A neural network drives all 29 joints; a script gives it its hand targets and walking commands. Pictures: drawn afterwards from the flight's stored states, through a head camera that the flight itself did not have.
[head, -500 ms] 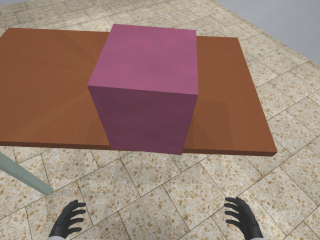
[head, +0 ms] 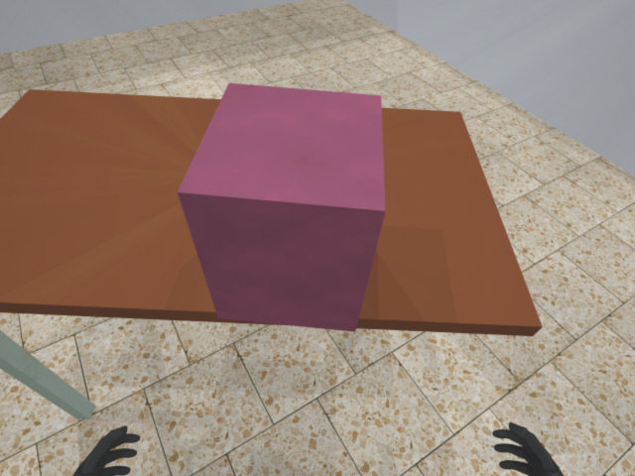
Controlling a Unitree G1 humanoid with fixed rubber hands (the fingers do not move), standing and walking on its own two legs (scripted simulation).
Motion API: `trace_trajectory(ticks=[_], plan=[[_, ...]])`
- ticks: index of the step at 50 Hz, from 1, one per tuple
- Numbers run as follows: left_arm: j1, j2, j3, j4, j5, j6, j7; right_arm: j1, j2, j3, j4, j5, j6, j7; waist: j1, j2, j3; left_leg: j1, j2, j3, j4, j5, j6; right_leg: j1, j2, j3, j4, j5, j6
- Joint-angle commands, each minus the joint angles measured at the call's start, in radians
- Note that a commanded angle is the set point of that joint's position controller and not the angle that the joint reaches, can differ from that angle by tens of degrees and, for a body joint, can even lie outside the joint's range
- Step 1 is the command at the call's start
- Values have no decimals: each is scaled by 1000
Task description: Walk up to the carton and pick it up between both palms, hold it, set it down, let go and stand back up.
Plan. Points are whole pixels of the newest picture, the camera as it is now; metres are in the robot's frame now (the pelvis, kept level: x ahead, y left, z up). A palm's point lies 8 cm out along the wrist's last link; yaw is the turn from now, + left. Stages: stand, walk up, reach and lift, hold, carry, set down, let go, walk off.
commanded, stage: stand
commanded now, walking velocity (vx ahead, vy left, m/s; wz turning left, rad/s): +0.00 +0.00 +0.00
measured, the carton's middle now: (295, 213) +0.43 +0.04 +0.09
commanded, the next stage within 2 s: none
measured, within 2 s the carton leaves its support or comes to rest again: neither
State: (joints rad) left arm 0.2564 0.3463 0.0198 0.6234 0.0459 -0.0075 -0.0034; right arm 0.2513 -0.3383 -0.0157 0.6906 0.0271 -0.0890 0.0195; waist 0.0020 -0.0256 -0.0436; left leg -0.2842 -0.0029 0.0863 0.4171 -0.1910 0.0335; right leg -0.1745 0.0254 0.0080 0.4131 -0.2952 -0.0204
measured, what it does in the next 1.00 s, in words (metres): stands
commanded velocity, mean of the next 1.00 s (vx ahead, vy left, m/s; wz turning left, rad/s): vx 0.00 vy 0.00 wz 0.00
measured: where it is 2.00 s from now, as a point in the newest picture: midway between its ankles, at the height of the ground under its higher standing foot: outside the picture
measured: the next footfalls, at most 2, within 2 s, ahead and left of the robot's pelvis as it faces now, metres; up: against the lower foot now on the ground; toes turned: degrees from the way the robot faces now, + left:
none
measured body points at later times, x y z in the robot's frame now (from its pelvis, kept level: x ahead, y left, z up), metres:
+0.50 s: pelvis +0.00 +0.00 +0.00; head -0.01 +0.00 +0.45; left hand +0.12 +0.29 -0.10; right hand +0.13 -0.28 -0.09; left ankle +0.01 +0.10 -0.74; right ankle -0.05 -0.10 -0.74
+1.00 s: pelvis -0.02 +0.01 +0.00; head -0.03 +0.01 +0.45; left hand +0.09 +0.30 -0.10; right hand +0.11 -0.28 -0.09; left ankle +0.01 +0.10 -0.74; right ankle -0.05 -0.10 -0.74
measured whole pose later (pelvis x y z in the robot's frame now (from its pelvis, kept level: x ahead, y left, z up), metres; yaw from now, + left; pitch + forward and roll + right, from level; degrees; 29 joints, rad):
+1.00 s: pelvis -0.02 +0.01 +0.00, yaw +0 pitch +2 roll +0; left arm 0.26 0.35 0.02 0.79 0.03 -0.02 -0.01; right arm 0.25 -0.34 -0.02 0.74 0.03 -0.08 0.01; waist 0.00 0.00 -0.08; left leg -0.28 0.00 0.09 0.42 -0.16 0.04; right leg -0.17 0.03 0.01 0.41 -0.27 -0.02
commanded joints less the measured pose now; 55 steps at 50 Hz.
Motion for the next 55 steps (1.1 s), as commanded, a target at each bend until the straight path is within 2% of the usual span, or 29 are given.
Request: trace_trajectory(ticks=[1,2,3,6,8,11,12,14,15,16,18,20,23,24,27,28,29,31,33,36,37,39,41,47,49,50,51,54,55], plan=[[0,194,58,-12,-11,-53,0,-43,-184,-51,32,-81,4,-4,-2,18,-126,194,144,-154,23,280,38,12,-144,97,-27,256,-11],[-8,208,63,-11,-7,-59,1,-37,-206,-56,23,-82,3,-6,-23,63,-109,201,149,-155,22,318,35,0,-143,103,-37,285,-13],[-5,226,70,-2,-5,-57,2,-19,-202,-62,32,-79,5,-5,-16,67,-117,202,146,-158,24,314,36,17,-139,97,-29,283,-8],[-7,219,67,9,-11,-61,2,-16,-201,-60,29,-80,4,-8,-18,-9,-126,200,137,-154,26,317,35,25,-139,93,-30,304,-14],[13,202,62,22,-16,-54,0,-35,-216,-59,34,-82,9,-11,2,45,-121,200,137,-146,22,294,33,33,-137,98,-39,285,-5],[2,197,55,22,-17,-55,2,-55,-207,-59,20,-84,4,-16,7,37,-106,202,132,-143,40,356,37,15,-130,91,-33,314,-5],[-4,220,58,30,-17,-58,2,-9,-204,-56,34,-74,6,-14,-11,46,-122,214,133,-137,26,318,29,25,-145,110,-41,312,-9],[1,225,63,50,-16,-53,3,-13,-208,-61,41,-81,8,-11,-5,25,-78,196,139,-145,25,294,32,5,-143,102,-43,295,-10],[-9,236,70,36,-9,-57,6,-10,-193,-57,34,-73,8,-15,-23,8,-105,193,149,-165,22,309,44,28,-142,95,-30,324,-14],[-6,212,57,48,-13,-53,4,-12,-201,-53,38,-78,3,-15,-10,-2,-104,182,148,-162,17,297,48,34,-143,96,-35,298,-10],[-14,218,58,58,-14,-54,1,-18,-210,-62,32,-74,6,-17,-16,42,-109,194,144,-149,11,270,40,25,-148,111,-51,273,-21],[-21,212,61,57,-18,-62,0,-40,-196,-58,36,-75,7,-13,2,52,-56,173,143,-157,3,258,36,8,-144,104,-54,247,-19],[-12,218,57,75,-17,-55,-2,-37,-201,-55,37,-72,3,-12,-10,30,-111,187,144,-156,10,256,43,24,-142,100,-44,254,-22],[-12,211,65,71,-15,-53,0,-35,-211,-58,35,-81,0,-16,0,3,-93,197,148,-158,14,271,48,20,-140,96,-47,269,-16],[-7,206,51,84,-16,-56,5,-34,-197,-54,32,-72,3,-16,-9,43,-104,229,148,-150,21,326,41,15,-145,105,-40,330,-21],[2,198,45,87,-22,-59,3,-19,-194,-53,40,-70,4,-18,2,55,-108,211,142,-151,13,320,37,30,-144,106,-47,306,-17],[0,199,44,93,-18,-62,5,-16,-210,-56,43,-71,2,-22,-3,-3,-109,204,155,-169,2,314,44,39,-149,101,-40,294,-22],[-41,202,50,82,-20,-58,1,-18,-200,-54,44,-69,8,-21,-12,36,-103,212,143,-139,21,323,36,22,-146,100,-36,306,-19],[-9,210,53,99,-29,-58,6,-30,-192,-49,49,-75,9,-23,3,51,-82,208,145,-151,9,288,39,3,-140,112,-51,268,-15],[-21,208,51,99,-19,-58,6,-17,-204,-53,58,-72,9,-23,-4,18,-92,203,148,-155,2,263,34,19,-144,109,-51,253,-24],[-9,202,49,102,-23,-57,5,-13,-197,-53,52,-72,4,-26,-8,63,-95,193,144,-157,-9,246,33,26,-142,120,-64,243,-21],[-27,206,50,113,-15,-58,7,-32,-191,-54,54,-67,-2,-25,-10,14,-47,170,154,-174,-14,201,39,-3,-144,109,-72,203,-23],[-24,205,52,122,-19,-57,-1,-49,-195,-51,64,-66,5,-22,-5,59,-56,183,147,-174,-13,166,35,-9,-134,113,-78,165,-21],[-20,218,49,132,-23,-61,3,-31,-197,-50,79,-69,7,-19,0,27,-47,184,149,-173,-22,212,37,8,-144,117,-74,199,-19],[-15,209,44,144,-24,-61,4,-37,-191,-46,82,-70,9,-24,-4,62,-40,179,146,-167,-20,199,37,-16,-141,119,-78,190,-26],[-9,209,44,146,-27,-62,5,-26,-207,-50,91,-66,5,-22,0,33,-41,176,148,-183,-31,197,32,7,-141,112,-71,193,-25],[0,224,53,153,-22,-56,7,-29,-193,-48,94,-72,5,-21,1,70,-60,187,147,-175,-31,188,31,21,-142,125,-67,206,-32],[-20,214,52,168,-20,-53,5,-20,-209,-54,101,-66,4,-23,-12,12,-38,189,147,-171,-36,200,30,-8,-141,108,-80,190,-25],[-19,204,41,168,-20,-60,3,-30,-219,-57,98,-67,4,-24,-11,53,-45,194,156,-173,-22,188,37,-6,-148,117,-86,180,-23]])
